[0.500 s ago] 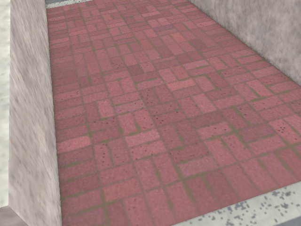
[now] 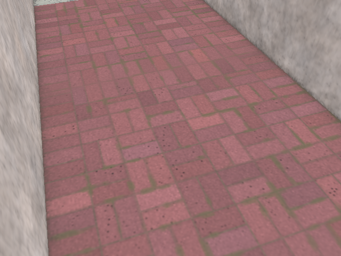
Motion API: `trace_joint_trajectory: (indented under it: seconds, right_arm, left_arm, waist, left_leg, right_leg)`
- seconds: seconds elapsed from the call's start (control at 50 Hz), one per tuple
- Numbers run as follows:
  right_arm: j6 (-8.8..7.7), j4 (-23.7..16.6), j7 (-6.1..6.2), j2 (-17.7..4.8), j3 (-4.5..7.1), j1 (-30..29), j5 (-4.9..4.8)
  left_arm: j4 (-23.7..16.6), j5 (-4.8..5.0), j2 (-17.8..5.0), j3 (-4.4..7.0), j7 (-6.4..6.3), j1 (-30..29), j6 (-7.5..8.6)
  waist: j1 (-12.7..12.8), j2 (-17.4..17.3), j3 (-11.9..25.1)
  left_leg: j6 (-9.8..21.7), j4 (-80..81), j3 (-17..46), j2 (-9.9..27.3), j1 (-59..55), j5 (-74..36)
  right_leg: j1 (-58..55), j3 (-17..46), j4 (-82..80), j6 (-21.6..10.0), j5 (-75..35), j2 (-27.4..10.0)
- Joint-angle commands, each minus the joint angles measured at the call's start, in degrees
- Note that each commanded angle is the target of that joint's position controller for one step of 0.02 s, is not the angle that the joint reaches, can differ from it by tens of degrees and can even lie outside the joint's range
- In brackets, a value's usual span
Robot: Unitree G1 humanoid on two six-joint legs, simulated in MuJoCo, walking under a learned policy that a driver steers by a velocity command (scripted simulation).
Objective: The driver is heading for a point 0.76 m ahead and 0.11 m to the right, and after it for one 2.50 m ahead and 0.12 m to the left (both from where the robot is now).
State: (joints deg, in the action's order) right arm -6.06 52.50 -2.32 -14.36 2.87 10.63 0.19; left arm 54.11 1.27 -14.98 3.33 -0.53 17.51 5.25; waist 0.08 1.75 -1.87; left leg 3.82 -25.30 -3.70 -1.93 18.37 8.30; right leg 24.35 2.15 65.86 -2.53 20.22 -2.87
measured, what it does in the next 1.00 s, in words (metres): goes down: right foot, then left foot 0.06 m lower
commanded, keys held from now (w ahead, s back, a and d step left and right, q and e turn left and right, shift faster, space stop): w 0.96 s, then no key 0.04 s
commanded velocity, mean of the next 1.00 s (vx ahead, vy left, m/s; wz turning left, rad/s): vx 0.50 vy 0.00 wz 0.00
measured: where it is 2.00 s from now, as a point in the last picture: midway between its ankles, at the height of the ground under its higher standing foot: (185, 208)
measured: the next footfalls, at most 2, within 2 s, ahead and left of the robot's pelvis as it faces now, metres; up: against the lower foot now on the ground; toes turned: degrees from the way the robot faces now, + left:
right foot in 0.42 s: +0.41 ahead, -0.17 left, -0.02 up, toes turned +0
left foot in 0.98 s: +0.70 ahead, +0.06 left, -0.08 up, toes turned +2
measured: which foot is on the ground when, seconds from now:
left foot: down 0.00-0.46, up 0.48-0.96, down 0.98-1.00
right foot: up 0.00-0.40, down 0.42-1.00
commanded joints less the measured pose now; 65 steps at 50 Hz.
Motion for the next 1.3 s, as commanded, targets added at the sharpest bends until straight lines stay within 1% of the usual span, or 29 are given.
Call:
trace_joint_trajectory:
  seconds: [0.02, 0.1, 0.2, 0.3, 0.38, 0.42, 0.44, 0.46, 0.48, 0.5, 0.52, 0.54, 0.56, 0.6, 0.68, 0.74, 0.82, 0.92, 0.96, 0.98, 1.0, 1.02, 1.04, 1.06, 1.08, 1.1, 1.12, 1.2, 1.3]
  right_arm:
    - [-0.86, -1.6, 0.08, -5.7, 1.08, 0.9, 0.42]
    - [-0.40, 0.5, 1.70, -8.6, 1.89, 5.0, 0.09]
    - [0.38, 2.3, 2.49, -8.6, 2.18, 9.2, -0.93]
    - [1.16, 4.4, 2.73, -9.6, 2.89, 13.2, -1.42]
    - [1.87, 4.7, 3.19, -10.9, 3.88, 11.6, -1.98]
    - [2.21, 3.9, 2.88, -10.8, 3.90, 8.6, -1.94]
    - [2.20, 3.4, 2.84, -8.2, 2.82, 9.0, -1.19]
    - [1.81, 2.3, 2.79, -2.0, 1.34, 13.5, -0.63]
    - [0.52, 2.4, 2.89, -3.9, 1.11, 13.7, 0.13]
    - [-0.54, 0.6, 2.70, -5.4, 1.68, 12.9, -1.91]
    - [-0.87, 0.0, 3.00, -7.1, 1.87, 9.0, -2.83]
    - [-0.81, -0.3, 3.34, -7.2, 2.17, 6.4, -2.54]
    - [-0.13, 0.4, 3.61, -6.2, 2.34, 6.8, -2.07]
    - [0.83, 0.8, 3.61, -4.8, 2.39, 7.7, -1.11]
    - [0.25, -1.6, 3.47, -4.1, 2.39, 1.1, -0.07]
    - [-0.57, -2.4, 2.58, -2.7, 1.94, -2.5, -0.18]
    - [-0.81, -4.6, 1.01, -2.3, 1.31, -8.6, -0.46]
    - [-1.42, -6.9, -0.98, -3.5, 0.66, -13.1, -0.69]
    - [-1.77, -4.6, -1.05, -4.7, 1.19, -6.8, -0.82]
    - [-2.09, -1.4, -0.85, -7.3, 2.16, 2.1, 0.30]
    - [-2.28, 0.3, -0.55, -10.4, 2.39, 12.9, 2.22]
    - [-1.43, 0.1, -0.50, -10.9, 1.68, 14.1, 1.73]
    - [-0.12, 2.1, -0.53, -12.6, 2.80, 18.4, -1.48]
    - [0.95, 0.6, 0.51, -10.0, 2.47, 14.6, -1.24]
    - [1.24, -2.0, 0.86, -7.3, 1.17, 6.7, -0.34]
    - [0.90, -3.2, 0.50, -4.9, -0.03, 1.6, 0.53]
    - [1.11, -3.6, 0.56, -4.8, -0.07, -3.0, 1.03]
    - [0.00, -1.7, 1.37, -5.3, 0.56, -0.7, 1.67]
    - [1.17, 0.3, 2.07, -4.9, 0.37, 1.5, 0.36]
  left_arm:
    - [-2.3, -0.25, -3.1, 1.56, -0.46, 4.0, -0.57]
    - [-5.3, -1.15, -3.4, 1.93, -0.68, -3.5, -0.98]
    - [-8.1, -0.96, -1.3, 1.09, 0.49, -12.4, -0.18]
    - [-10.8, -0.20, -1.7, 0.59, 1.93, -19.5, 0.62]
    - [-11.4, 0.66, -3.7, 0.99, 2.54, -18.1, 1.05]
    - [-7.8, 0.33, -7.1, 2.84, 2.15, -6.5, 1.06]
    - [-4.9, -0.38, -10.6, 4.13, 1.97, 3.1, 1.11]
    - [-4.3, -1.68, -13.3, 4.64, 1.84, 6.0, 0.90]
    - [-5.3, -1.03, -10.6, 3.19, 2.57, 5.8, 0.92]
    - [-4.7, -0.47, -10.5, 3.07, 2.96, 5.4, 0.82]
    - [-5.3, -0.35, -8.5, 2.83, 3.00, 1.9, 0.91]
    - [-6.4, -0.92, -7.3, 2.57, 2.83, -3.3, 0.86]
    - [-7.3, -1.76, -5.8, 1.98, 2.91, -6.2, 1.15]
    - [-6.8, -1.43, -5.3, 1.95, 2.78, -6.1, 1.56]
    - [-4.0, -0.78, -7.1, 2.62, 1.02, -0.8, 1.94]
    - [-2.8, -0.31, -6.7, 2.45, 0.13, 0.4, 1.58]
    - [-0.8, 0.05, -5.9, 2.07, -0.18, 3.2, 1.34]
    - [0.2, -0.36, -6.5, 2.07, -1.14, 8.3, 0.20]
    - [-0.3, -0.56, -6.9, 2.05, -0.83, 7.2, -0.35]
    - [-0.9, -0.80, -5.1, 1.45, -0.44, 6.2, -0.10]
    - [-2.2, -1.47, -2.3, 0.45, -0.33, 5.6, 0.62]
    - [-0.1, -0.49, -0.4, -0.10, 0.01, 16.5, 1.90]
    - [-1.8, 1.59, -3.5, -0.30, 0.32, 16.5, 2.37]
    - [-4.1, 2.71, -5.9, 0.15, -0.11, 8.0, 1.45]
    - [-5.3, 1.72, -6.8, 0.45, -0.94, 1.8, -0.05]
    - [-5.0, -0.30, -6.3, 0.90, -1.83, 0.0, -1.49]
    - [-4.8, -0.92, -3.2, 0.48, -2.15, 3.3, -2.60]
    - [-4.6, -1.44, -1.0, 0.04, -2.57, 3.7, -1.65]
    - [-4.6, -0.89, -1.6, 0.17, -1.53, -1.2, -1.76]
  waist:
    - [1.1, -5.8, 4.0]
    - [-0.2, -4.8, 0.2]
    - [-2.6, -5.5, -1.0]
    - [-4.5, -4.7, -3.5]
    - [-1.9, -5.7, -3.1]
    - [4.4, -4.6, 4.1]
    - [7.7, -1.8, 11.4]
    - [4.5, 11.5, 15.8]
    - [4.5, 14.8, 16.7]
    - [3.9, 14.8, 15.1]
    - [3.5, 7.6, 9.8]
    - [2.0, 4.0, 5.1]
    - [0.4, 3.8, 3.5]
    - [-1.1, 3.3, 3.3]
    - [0.1, 0.9, 2.0]
    - [1.0, 0.9, 1.9]
    - [3.4, 1.4, -1.1]
    - [4.5, 0.3, -2.1]
    - [0.8, -1.4, 0.7]
    - [-2.6, -3.8, 6.0]
    - [-6.6, -10.4, 15.0]
    - [-2.8, -21.8, 22.7]
    - [-5.2, -19.4, 27.9]
    - [-5.7, -12.3, 21.3]
    - [-4.4, -3.8, 13.2]
    - [-2.0, -0.3, 7.3]
    - [2.5, -3.2, 5.2]
    - [2.9, -5.8, 7.7]
    - [0.6, -5.8, 9.1]
  left_leg:
    - [10.3, 16.0, 16.9, 15.6, -8.9, -8.3]
    - [10.2, 19.4, 13.0, 15.0, -10.3, -8.9]
    - [7.3, 18.1, 6.5, 12.1, -11.5, -12.5]
    - [7.6, 13.4, 7.2, 15.3, -17.6, -10.6]
    - [6.1, 7.5, 9.1, 18.3, -22.0, -17.6]
    - [4.0, -6.2, 6.2, 14.6, -20.0, -30.7]
    - [2.3, -20.3, 4.3, 11.3, -11.6, -22.5]
    - [-0.9, -39.5, 1.6, 2.5, 8.1, 8.3]
    - [-0.2, -46.8, 8.5, 0.4, 14.2, 28.3]
    - [-0.5, -51.0, 9.0, 1.4, 20.8, 25.4]
    - [-0.3, -50.5, 8.1, 4.5, 23.0, 20.1]
    - [-0.3, -47.4, 7.6, 7.2, 21.6, 14.8]
    - [-0.5, -44.5, 8.1, 9.2, 18.3, 11.6]
    - [-1.2, -38.4, 8.6, 10.9, 14.3, 8.5]
    - [-3.0, -23.0, 7.7, 10.8, 17.2, -4.6]
    - [-2.7, -11.0, 6.2, 8.7, 13.1, -19.5]
    - [-1.3, -3.7, 5.9, 7.3, 11.4, -28.8]
    - [0.2, -0.3, 6.2, 6.3, 14.7, -17.8]
    - [1.6, 3.5, 3.6, 4.4, 5.0, -16.5]
    - [3.0, 0.3, 3.6, 4.8, -8.5, -28.3]
    - [7.6, -7.1, 13.8, 16.1, -26.1, -55.2]
    - [15.7, -11.4, 28.7, 27.8, -40.5, -77.6]
    - [20.4, -7.1, 36.8, 30.2, -45.9, -52.9]
    - [17.8, -1.5, 35.2, 27.4, -38.2, -31.0]
    - [14.8, 2.4, 30.3, 24.4, -24.4, -25.4]
    - [13.3, 4.3, 24.8, 21.5, -10.4, -32.2]
    - [12.3, 6.6, 22.0, 20.0, -2.6, -29.0]
    - [9.0, 7.8, 10.0, 14.0, 0.9, -49.2]
    - [7.7, 8.2, 6.4, 12.4, -4.2, -39.2]
  right_leg:
    - [7.3, 2.9, -2.7, 0.2, -4.6, -5.7]
    - [14.5, 2.2, -13.2, 2.2, -15.1, -6.7]
    - [12.2, -0.6, -28.1, 2.0, -29.0, -4.2]
    - [13.9, -0.6, -35.2, 0.9, -26.8, -2.7]
    - [9.9, -0.2, -38.5, -1.3, -17.4, -2.0]
    - [-7.2, -3.7, -40.2, -3.7, -17.5, 1.5]
    - [-22.7, 0.2, -37.8, -6.4, -20.2, -2.9]
    - [-37.9, 20.8, -41.4, -10.8, -12.2, -13.8]
    - [-38.3, 31.4, -43.9, -12.2, -17.3, -16.0]
    - [-38.3, 35.3, -48.7, -14.7, -10.6, -17.6]
    - [-31.8, 30.9, -50.7, -13.7, -4.0, -15.8]
    - [-23.8, 24.9, -52.1, -12.1, -4.4, -13.3]
    - [-18.0, 20.7, -53.2, -11.5, -10.4, -11.4]
    - [-13.9, 15.7, -54.8, -11.7, -20.3, -10.2]
    - [-15.6, 7.9, -55.8, -11.9, -35.6, -8.4]
    - [-14.0, 2.6, -54.2, -10.2, -33.4, -5.1]
    - [-11.8, 3.5, -49.2, -9.9, -20.1, -6.0]
    - [-17.4, 9.2, -36.1, -9.8, -21.5, -9.9]
    - [-16.6, 7.8, -26.7, -8.3, -28.2, -7.1]
    - [-11.0, 4.9, -14.4, -6.5, -30.1, -2.5]
    - [2.5, -0.1, 8.8, -2.8, -9.4, 2.9]
    - [16.6, 2.6, 24.8, 0.6, 23.3, 8.4]
    - [25.7, 7.4, 27.5, 2.2, 20.7, 6.5]
    - [29.9, 3.5, 27.1, 2.5, 15.9, 2.7]
    - [26.8, 1.3, 22.1, 2.6, 10.2, -0.4]
    - [19.7, 1.9, 16.0, 2.9, 7.6, -2.0]
    - [14.5, 2.9, 9.1, 3.3, 5.0, -3.5]
    - [3.9, 0.7, -11.8, 2.5, -8.1, -3.2]
    - [-2.8, -0.7, -27.3, 1.9, -20.0, -0.5]
Keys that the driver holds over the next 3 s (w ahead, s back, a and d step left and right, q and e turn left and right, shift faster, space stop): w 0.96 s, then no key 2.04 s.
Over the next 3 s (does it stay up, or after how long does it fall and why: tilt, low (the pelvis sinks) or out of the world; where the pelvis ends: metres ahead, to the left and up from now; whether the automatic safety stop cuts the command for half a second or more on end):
stays up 0.73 -0.06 -0.08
